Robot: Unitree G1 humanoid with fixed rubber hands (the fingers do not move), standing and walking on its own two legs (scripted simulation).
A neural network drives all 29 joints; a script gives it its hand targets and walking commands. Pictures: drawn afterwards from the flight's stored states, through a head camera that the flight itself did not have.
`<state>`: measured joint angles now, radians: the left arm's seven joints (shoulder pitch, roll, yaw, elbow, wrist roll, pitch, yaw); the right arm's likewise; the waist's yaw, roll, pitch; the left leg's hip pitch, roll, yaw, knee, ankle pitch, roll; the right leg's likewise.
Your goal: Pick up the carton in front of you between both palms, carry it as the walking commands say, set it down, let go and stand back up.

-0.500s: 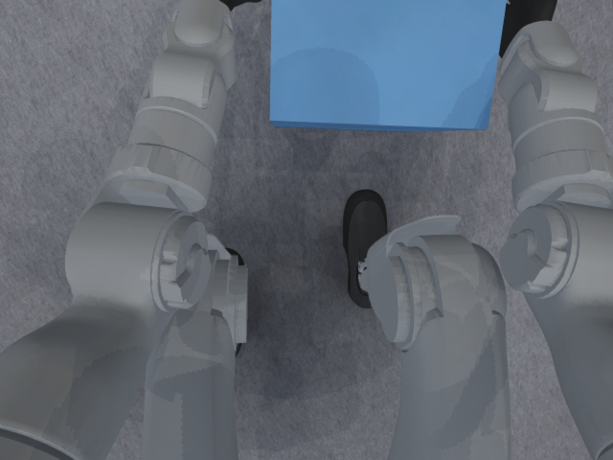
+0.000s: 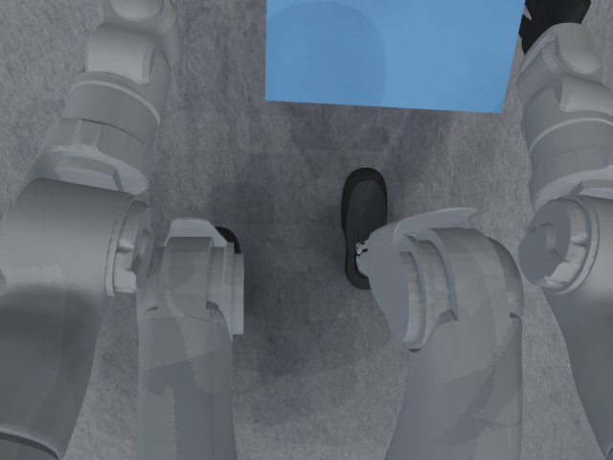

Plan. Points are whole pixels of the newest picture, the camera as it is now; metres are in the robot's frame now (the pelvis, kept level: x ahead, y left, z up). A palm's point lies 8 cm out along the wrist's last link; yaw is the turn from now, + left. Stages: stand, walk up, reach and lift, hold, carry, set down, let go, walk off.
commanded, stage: set down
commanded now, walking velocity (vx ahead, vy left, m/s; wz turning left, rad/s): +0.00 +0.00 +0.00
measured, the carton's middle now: (366, 9) +0.51 -0.13 -0.25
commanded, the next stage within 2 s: let go in 1.10 s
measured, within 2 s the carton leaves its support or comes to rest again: neither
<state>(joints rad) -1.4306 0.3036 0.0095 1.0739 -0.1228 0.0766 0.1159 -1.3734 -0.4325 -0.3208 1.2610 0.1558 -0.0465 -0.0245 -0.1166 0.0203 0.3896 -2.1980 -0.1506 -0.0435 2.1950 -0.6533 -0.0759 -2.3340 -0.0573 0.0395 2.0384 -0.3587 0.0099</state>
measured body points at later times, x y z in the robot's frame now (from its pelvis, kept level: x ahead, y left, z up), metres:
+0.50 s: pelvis +0.01 +0.00 +0.08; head +0.34 -0.06 +0.38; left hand +0.58 +0.06 -0.04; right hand +0.49 -0.32 -0.05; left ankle +0.09 +0.12 -0.34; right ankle +0.16 -0.14 -0.34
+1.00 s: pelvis +0.05 -0.01 +0.20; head +0.34 -0.06 +0.54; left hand +0.58 +0.07 +0.10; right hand +0.49 -0.33 +0.09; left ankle +0.09 +0.12 -0.34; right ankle +0.16 -0.14 -0.34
